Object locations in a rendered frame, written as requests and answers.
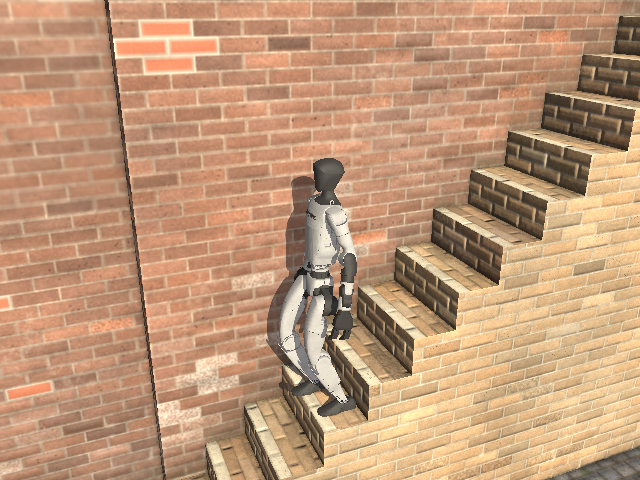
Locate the robot right hand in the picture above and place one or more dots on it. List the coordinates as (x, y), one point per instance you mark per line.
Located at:
(301, 271)

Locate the left robot upper arm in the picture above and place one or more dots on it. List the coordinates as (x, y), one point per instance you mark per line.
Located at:
(338, 222)

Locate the robot shin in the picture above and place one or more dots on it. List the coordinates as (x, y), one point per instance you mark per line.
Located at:
(327, 375)
(299, 358)

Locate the robot left forearm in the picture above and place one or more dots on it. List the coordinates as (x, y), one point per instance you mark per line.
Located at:
(347, 281)

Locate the right robot shin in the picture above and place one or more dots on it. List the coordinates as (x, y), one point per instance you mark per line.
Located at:
(299, 358)

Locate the robot left hand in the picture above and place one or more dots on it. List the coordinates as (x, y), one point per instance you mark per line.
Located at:
(342, 321)

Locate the right robot upper arm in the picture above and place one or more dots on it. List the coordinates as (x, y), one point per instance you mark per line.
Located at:
(309, 199)

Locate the left robot shin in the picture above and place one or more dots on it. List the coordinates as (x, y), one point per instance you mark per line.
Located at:
(327, 375)

